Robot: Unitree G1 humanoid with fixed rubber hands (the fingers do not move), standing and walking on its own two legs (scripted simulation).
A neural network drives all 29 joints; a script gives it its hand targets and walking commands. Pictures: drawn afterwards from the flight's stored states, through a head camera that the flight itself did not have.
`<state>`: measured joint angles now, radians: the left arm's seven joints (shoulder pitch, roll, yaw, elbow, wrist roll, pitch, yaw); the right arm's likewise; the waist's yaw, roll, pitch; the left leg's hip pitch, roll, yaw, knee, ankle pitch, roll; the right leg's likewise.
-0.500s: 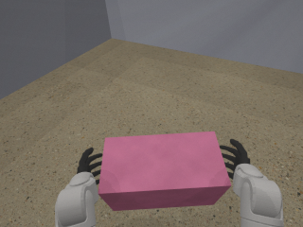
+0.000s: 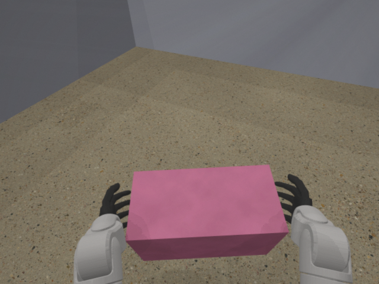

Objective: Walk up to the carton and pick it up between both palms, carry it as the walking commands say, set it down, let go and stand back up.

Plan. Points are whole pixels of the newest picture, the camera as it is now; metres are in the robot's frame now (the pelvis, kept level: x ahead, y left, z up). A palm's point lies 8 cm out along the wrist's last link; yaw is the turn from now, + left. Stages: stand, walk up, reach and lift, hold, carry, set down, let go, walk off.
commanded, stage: carry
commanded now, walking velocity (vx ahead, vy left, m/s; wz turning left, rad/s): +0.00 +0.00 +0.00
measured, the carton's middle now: (203, 215) +0.29 +0.00 +0.00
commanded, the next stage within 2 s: none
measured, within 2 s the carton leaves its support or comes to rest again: neither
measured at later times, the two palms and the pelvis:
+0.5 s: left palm (117, 223) +0.24 +0.17 +0.06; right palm (303, 212) +0.25 -0.19 +0.06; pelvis +0.00 -0.01 +0.00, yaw +0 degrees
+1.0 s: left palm (147, 220) +0.24 +0.11 +0.07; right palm (348, 243) +0.19 -0.25 +0.06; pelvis +0.00 -0.03 -0.02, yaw -10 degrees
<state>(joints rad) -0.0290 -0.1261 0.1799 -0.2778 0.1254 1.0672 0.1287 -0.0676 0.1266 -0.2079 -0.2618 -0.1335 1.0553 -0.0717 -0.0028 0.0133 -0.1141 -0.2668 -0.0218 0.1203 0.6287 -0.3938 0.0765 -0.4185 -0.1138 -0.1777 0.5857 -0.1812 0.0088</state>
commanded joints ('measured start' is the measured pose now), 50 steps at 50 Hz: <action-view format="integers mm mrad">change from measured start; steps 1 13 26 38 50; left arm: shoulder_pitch -612 -664 -654 -472 -619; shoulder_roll -856 -798 -873 -787 -846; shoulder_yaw -736 -661 -748 -800 -795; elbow -232 -116 -211 -367 -399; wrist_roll -366 -313 -369 -426 -442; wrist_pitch -19 -113 -170 111 136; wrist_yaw -254 -275 -299 -229 -232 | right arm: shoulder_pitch -521 -556 -553 -326 -497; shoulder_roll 820 794 860 748 815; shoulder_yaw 751 672 753 756 806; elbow -198 -39 -155 -304 -331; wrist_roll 367 297 344 356 397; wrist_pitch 10 -77 -138 125 152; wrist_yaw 208 219 236 162 164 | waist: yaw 0 -2 -2 -1 20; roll -29 -17 -37 50 42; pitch -235 -230 -270 -228 -135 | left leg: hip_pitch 13 12 76 70 -107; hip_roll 168 149 147 276 366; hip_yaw -193 -153 -117 -93 -56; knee -165 -186 -178 -35 -82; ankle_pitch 393 233 229 416 -8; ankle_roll -34 -36 -44 -43 -45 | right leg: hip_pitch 170 168 185 -16 -27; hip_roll -31 -70 -72 -24 32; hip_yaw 80 97 131 114 141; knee -57 -95 -121 96 103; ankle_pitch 81 77 196 234 -121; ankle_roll -28 -13 -32 -55 -77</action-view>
